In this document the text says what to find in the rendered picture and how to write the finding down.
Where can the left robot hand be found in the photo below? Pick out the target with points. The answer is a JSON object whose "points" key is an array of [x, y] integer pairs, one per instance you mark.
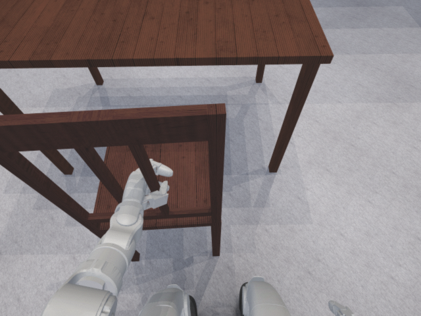
{"points": [[137, 190]]}

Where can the chair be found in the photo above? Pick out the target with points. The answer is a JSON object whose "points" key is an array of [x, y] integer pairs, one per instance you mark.
{"points": [[189, 139]]}

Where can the left robot forearm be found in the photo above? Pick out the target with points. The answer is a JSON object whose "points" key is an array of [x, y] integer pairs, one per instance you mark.
{"points": [[110, 258]]}

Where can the robot left thigh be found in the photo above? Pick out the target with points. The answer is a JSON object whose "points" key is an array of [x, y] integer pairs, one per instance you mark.
{"points": [[167, 302]]}

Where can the robot right thigh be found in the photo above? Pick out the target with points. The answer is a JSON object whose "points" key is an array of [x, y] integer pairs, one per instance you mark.
{"points": [[261, 299]]}

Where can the left robot upper arm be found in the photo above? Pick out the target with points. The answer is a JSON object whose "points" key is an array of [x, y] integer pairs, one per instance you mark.
{"points": [[77, 300]]}

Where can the robot thigh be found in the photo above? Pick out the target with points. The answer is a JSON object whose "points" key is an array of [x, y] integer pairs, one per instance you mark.
{"points": [[261, 299], [167, 302]]}

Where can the table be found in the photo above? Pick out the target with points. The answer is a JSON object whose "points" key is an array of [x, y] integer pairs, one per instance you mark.
{"points": [[118, 33]]}

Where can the right robot hand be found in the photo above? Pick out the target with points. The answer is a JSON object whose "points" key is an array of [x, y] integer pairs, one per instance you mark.
{"points": [[339, 310]]}

